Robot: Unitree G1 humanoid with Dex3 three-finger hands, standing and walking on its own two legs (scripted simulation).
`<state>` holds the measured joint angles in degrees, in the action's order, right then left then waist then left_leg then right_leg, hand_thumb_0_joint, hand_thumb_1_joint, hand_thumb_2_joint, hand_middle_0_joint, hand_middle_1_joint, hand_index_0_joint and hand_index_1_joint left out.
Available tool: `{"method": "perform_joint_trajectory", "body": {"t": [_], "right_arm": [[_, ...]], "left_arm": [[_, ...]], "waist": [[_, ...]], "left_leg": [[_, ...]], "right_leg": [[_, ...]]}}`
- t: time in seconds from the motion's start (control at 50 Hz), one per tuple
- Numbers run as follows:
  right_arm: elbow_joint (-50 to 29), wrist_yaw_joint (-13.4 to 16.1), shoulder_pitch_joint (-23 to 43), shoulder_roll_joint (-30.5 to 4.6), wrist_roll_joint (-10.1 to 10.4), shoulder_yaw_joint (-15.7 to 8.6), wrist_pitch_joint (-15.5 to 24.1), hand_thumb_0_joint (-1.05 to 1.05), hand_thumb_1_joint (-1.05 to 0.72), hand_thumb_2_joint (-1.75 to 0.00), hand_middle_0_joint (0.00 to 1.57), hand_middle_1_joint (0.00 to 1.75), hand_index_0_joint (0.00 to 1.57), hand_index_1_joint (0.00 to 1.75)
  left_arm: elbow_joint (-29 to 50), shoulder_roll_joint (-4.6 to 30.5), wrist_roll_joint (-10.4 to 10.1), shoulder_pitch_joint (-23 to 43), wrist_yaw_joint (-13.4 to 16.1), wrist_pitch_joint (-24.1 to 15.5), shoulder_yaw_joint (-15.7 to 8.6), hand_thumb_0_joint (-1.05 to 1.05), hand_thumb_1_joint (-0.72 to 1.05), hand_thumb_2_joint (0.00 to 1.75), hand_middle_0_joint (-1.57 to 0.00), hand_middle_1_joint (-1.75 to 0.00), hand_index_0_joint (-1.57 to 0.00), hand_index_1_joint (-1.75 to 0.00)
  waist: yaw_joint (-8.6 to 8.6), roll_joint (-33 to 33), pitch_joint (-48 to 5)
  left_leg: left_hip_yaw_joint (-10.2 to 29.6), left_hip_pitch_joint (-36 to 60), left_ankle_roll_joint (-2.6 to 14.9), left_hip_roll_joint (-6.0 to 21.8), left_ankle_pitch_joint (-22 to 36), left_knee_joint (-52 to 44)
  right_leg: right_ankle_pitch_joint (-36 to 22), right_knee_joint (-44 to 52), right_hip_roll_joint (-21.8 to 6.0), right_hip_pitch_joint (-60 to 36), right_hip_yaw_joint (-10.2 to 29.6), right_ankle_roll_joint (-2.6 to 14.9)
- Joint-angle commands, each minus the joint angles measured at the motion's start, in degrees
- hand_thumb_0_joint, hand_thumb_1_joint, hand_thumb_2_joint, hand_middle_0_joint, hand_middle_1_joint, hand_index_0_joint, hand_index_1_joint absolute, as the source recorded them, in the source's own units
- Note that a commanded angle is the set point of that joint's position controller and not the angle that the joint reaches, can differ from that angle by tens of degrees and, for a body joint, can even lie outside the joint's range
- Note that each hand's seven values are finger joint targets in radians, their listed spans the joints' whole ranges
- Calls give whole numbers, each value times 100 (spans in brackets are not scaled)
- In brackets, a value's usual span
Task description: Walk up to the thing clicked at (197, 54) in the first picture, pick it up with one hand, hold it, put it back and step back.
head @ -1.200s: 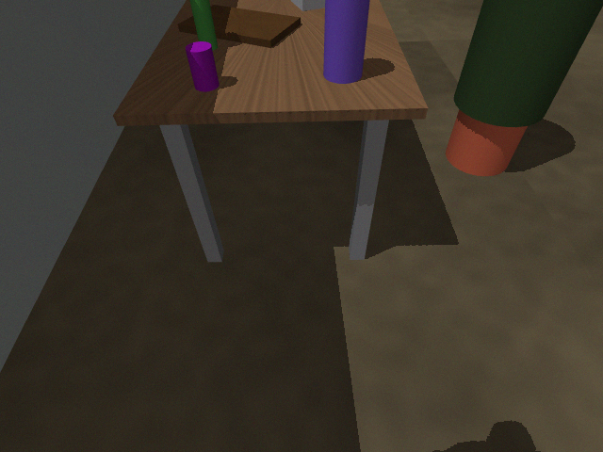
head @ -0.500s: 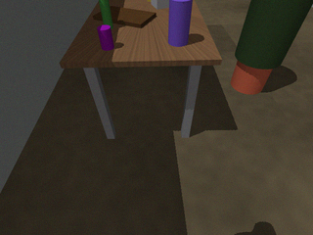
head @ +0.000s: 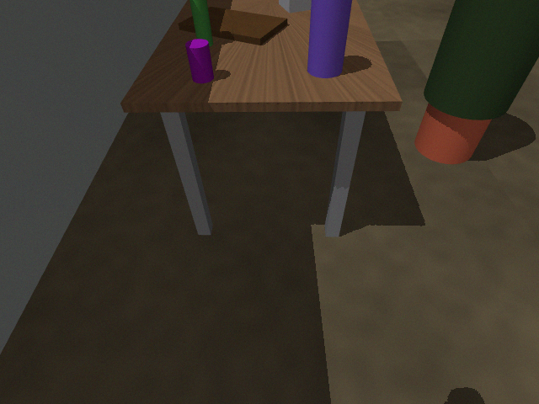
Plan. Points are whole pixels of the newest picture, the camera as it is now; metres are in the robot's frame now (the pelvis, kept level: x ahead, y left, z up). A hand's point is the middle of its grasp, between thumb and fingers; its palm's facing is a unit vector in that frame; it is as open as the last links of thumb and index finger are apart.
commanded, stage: walk up
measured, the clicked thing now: (200, 61) +1.04 +0.25 +0.04
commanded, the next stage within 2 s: none
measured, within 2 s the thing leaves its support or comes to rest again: neither
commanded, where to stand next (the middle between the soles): +0.40 +0.32 m, yaw +17 degrees
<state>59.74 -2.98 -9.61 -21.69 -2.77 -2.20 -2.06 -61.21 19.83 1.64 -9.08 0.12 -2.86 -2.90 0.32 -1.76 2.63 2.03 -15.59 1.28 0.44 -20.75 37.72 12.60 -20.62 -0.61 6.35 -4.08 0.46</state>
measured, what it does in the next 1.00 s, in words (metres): walks ahead, turning left: left foot, then right foot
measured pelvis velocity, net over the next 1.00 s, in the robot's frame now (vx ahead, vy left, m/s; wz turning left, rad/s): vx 0.25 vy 0.25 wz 0.37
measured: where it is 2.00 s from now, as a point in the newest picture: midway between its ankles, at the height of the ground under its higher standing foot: (190, 377)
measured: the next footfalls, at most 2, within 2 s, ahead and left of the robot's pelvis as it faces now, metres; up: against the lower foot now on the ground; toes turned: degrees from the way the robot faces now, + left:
left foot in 0.26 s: +0.15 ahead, +0.26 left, +0.00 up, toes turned +12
right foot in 0.58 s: +0.29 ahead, +0.06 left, +0.00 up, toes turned +8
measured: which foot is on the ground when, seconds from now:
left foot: up 0.00-0.24, down 0.26-0.58, up 0.60-0.96, down 0.98-1.00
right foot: down 0.00-0.28, up 0.30-0.56, down 0.58-1.00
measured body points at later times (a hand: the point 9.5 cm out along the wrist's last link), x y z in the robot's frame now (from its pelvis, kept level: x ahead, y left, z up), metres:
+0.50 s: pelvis +0.11 +0.13 -0.01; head +0.13 +0.13 +0.43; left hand +0.12 +0.47 -0.12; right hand +0.22 -0.17 -0.13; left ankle +0.11 +0.25 -0.74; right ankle +0.19 +0.01 -0.71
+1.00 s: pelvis +0.25 +0.25 -0.03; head +0.29 +0.26 +0.42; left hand +0.11 +0.57 -0.12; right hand +0.50 +0.00 -0.13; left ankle +0.29 +0.41 -0.75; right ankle +0.26 +0.06 -0.74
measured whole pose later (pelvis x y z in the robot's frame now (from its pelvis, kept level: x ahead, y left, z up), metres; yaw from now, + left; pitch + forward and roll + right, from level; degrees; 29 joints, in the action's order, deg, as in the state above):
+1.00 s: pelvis +0.25 +0.25 -0.03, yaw +21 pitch -2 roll -1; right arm 44.8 -6.2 -10.9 -26.2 -1.6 -6.1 -0.3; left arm -49.1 26.8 1.5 -25.4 0.7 -5.3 -3.8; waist 3.3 -1.9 6.1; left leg -0.4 -24.1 0.6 3.3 -12.7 38.3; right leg 25.1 -40.6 -11.6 10.1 -9.0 -1.5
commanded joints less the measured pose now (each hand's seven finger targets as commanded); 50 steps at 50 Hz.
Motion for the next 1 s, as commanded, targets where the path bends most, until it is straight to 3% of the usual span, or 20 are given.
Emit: {"method": "perform_joint_trajectory", "body": {"t": [0.0,0.12,0.22,0.24,0.26,0.28,0.36,0.46,0.52,0.54,0.56,0.58,0.6,0.62,0.68,0.84,0.9,0.94,0.96,0.98], "right_arm": [[-952,-276,187,-1313,-129,-525,-39,0,-90,-90,20,30,20,30],[-1315,-509,257,-1106,-74,-644,24,0,-90,-90,20,30,20,30],[-959,-398,-1124,-1446,-3,-858,85,0,-90,-90,20,30,20,30],[-803,-293,-1750,-1765,-30,-958,122,0,-90,-90,20,30,20,30],[-998,-228,-1712,-2339,5,-979,191,0,-90,-90,20,30,20,30],[-1099,-215,-1492,-2612,187,-1023,191,0,-90,-90,20,30,20,30],[-1531,-65,-661,-1865,165,-736,280,0,-90,-90,20,30,20,30],[-1800,-141,-768,-1657,77,-682,306,0,-90,-90,20,30,20,30],[-2035,-157,-380,-1440,125,-593,245,0,-90,-90,20,30,20,30],[-2114,-161,-311,-1182,139,-504,237,0,-90,-90,20,30,20,30],[-2222,-152,-459,-786,179,-384,255,0,-90,-90,20,30,20,30],[-2126,-85,-804,-922,127,-434,176,0,-90,-90,20,30,20,30],[-1945,-32,-996,-1391,101,-584,86,0,-90,-90,20,30,20,30],[-1852,-56,-938,-1550,112,-612,108,0,-90,-90,20,30,20,30],[-1564,-131,-1099,-1437,93,-619,153,0,-90,-90,20,30,20,30],[-2034,-322,-28,-1104,92,-554,209,0,-90,-90,20,30,20,30],[-2003,-350,-81,-1168,122,-595,238,0,-90,-90,20,30,20,30],[-1701,-302,-844,-1327,122,-696,297,0,-90,-90,20,30,20,30],[-1502,-222,-1429,-1677,85,-832,336,0,-90,-90,20,30,20,30],[-1668,-128,-1618,-2243,15,-961,346,0,-90,-90,20,30,20,30]], "left_arm": [[770,1967,41,35,239,-195,-582,0,90,90,-20,-30,-20,-30],[1097,2121,109,-70,180,-280,-638,0,90,90,-20,-30,-20,-30],[1215,1945,133,-124,135,-171,-515,0,90,90,-20,-30,-20,-30],[1248,1590,80,-430,100,-132,-394,0,90,90,-20,-30,-20,-30],[1524,1194,-108,-319,67,-154,-259,0,90,90,-20,-30,-20,-30],[1524,1682,-82,-23,101,-181,-313,0,90,90,-20,-30,-20,-30],[1033,1861,-199,-951,22,-185,-330,0,90,90,-20,-30,-20,-30],[1180,1680,-119,-965,-18,-260,-380,0,90,90,-20,-30,-20,-30],[1030,1609,-85,-1674,60,-362,-474,0,90,90,-20,-30,-20,-30],[955,1827,-46,-2196,123,-395,-591,0,90,90,-20,-30,-20,-30],[981,2319,58,-2609,195,-443,-758,0,90,90,-20,-30,-20,-30],[1276,2582,53,-2145,240,-464,-746,0,90,90,-20,-30,-20,-30],[1433,2626,-48,-1519,248,-447,-685,0,90,90,-20,-30,-20,-30],[1566,2443,-64,-1161,239,-455,-641,0,90,90,-20,-30,-20,-30],[1558,1980,-54,-1089,180,-508,-531,0,90,90,-20,-30,-20,-30],[1599,2198,-7,-1656,136,-497,-613,0,90,90,-20,-30,-20,-30],[1712,2317,-41,-1416,144,-441,-584,0,90,90,-20,-30,-20,-30],[1753,2149,-64,-1362,141,-357,-499,0,90,90,-20,-30,-20,-30],[1721,1706,-109,-1788,130,-324,-320,0,90,90,-20,-30,-20,-30],[1888,1175,-151,-1840,90,-303,-169,0,90,90,-20,-30,-20,-30]], "waist": [[29,349,317],[122,984,343],[-606,32,-376],[-885,-1098,-510],[-882,-2587,-185],[-734,-1729,-46],[-16,-885,-8],[-127,-817,151],[324,-404,-157],[640,88,-392],[907,1364,-457],[562,978,-301],[188,449,8],[87,406,512],[26,753,523],[331,1098,122],[98,1147,-100],[-383,396,-472],[-603,-800,-855],[-655,-2225,-846]], "left_leg": [[638,-2255,-125,749,-168,1788],[-13,-971,-237,832,503,444],[-805,1161,4,136,228,-93],[-2,1676,398,266,-880,-929],[3099,1543,1017,1481,-1485,-2567],[4207,908,1515,2043,-2090,-3018],[1822,259,1168,1227,-672,-2111],[1454,-237,1375,1170,121,-2000],[934,-1103,1026,826,19,-1020],[605,-1590,755,449,-89,-75],[202,-2505,372,-471,-633,1635],[711,-2691,83,-683,-1040,2744],[1138,-2524,46,-179,-807,2929],[998,-2602,-23,130,-470,2949],[799,-2010,-138,225,134,2577],[-38,-1520,-145,379,363,789],[-443,-686,-3,331,382,248],[-487,819,125,60,660,-605],[-102,1715,355,13,205,-1017],[2431,2193,811,1459,-253,-1550]], "right_leg": [[1545,1260,-2368,-405,1768,1206],[784,715,-1769,470,199,942],[858,-1709,-1285,1412,-459,566],[569,-3687,-849,1911,-683,399],[2377,-4720,76,3277,-531,59],[2357,-5042,-208,3252,280,220],[1214,-3934,-805,2393,423,225],[963,-2254,-390,1627,17,53],[-164,-1227,-84,-76,-157,80],[-192,-876,-228,-942,89,93],[1513,216,-1346,-1448,1985,419],[3212,1162,-2697,-777,4155,692],[3832,1207,-2946,-49,4363,981],[3283,1086,-2737,320,3684,1277],[1564,885,-1890,713,1792,1039],[-1023,-2,-1731,115,334,1101],[-1483,-443,-1845,386,100,1019],[-1485,-2064,-1504,997,-328,764],[-1046,-3685,-1039,1567,-558,521],[1677,-4777,-356,3084,-241,196]]}}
